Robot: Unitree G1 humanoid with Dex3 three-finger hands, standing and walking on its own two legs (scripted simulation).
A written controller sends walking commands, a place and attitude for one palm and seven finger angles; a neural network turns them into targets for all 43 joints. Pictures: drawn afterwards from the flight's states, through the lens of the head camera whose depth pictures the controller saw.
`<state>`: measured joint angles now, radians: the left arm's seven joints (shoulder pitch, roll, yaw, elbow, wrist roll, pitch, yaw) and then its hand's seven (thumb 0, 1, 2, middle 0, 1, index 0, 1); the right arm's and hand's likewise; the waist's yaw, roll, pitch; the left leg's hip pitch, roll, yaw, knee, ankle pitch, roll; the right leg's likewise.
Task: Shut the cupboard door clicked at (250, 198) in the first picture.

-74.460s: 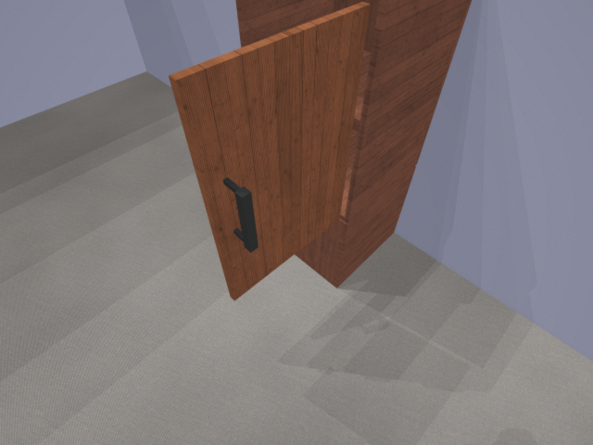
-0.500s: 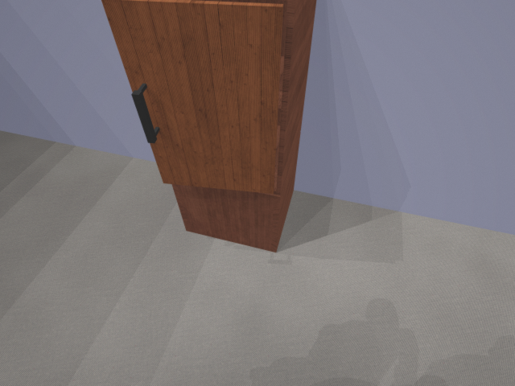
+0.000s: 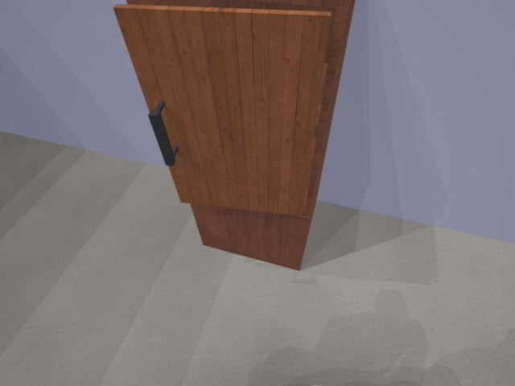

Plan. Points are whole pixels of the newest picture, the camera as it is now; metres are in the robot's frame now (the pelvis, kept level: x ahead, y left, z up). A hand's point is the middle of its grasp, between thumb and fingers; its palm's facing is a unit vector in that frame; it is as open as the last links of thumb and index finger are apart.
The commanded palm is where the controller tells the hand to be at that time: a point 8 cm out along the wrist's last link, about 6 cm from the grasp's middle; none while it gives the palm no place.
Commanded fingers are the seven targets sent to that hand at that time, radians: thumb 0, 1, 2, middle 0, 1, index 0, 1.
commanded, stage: take the last steps up to it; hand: left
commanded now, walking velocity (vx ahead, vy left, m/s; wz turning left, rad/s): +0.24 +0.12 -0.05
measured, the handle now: (165, 134) +0.65 +0.28 -0.02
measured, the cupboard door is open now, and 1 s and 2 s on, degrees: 8 8 8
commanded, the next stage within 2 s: come to a stop and stand still in 0.18 s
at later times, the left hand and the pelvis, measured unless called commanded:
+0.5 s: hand out of the picture +0.11 +0.23 -0.18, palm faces +0.05 -0.98 -0.20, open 7.4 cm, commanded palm none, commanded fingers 0.00 0.90 0.90 -0.20 -0.30 -0.20 -0.30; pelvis +0.16 +0.06 +0.00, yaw -1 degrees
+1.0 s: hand (169, 343) +0.22 +0.20 -0.17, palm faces -0.01 -0.98 -0.20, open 7.4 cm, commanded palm none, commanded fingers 0.00 0.90 0.90 -0.20 -0.30 -0.20 -0.30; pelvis +0.14 +0.02 +0.00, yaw -1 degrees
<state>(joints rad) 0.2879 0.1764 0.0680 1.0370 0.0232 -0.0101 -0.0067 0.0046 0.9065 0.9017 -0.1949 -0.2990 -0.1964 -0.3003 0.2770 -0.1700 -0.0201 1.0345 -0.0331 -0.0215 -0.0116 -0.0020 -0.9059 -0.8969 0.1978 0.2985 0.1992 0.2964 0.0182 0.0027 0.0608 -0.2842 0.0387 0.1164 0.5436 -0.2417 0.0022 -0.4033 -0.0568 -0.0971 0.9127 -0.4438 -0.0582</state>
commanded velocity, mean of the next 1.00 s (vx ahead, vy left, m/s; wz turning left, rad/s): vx -0.04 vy -0.03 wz -0.01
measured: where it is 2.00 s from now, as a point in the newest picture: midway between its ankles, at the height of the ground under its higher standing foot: outside the picture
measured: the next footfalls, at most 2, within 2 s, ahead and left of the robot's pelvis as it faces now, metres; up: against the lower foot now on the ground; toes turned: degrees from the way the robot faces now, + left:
right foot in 0.04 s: +0.09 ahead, -0.08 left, +0.00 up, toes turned -6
left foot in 0.40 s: +0.26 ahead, +0.18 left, +0.00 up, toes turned +6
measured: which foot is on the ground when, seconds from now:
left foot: down 0.00-0.04, up 0.06-0.38, down 0.40-0.74, up 0.76-0.96, down 0.98-1.00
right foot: up 0.00-0.02, down 0.04-0.42, up 0.44-0.72, down 0.74-1.00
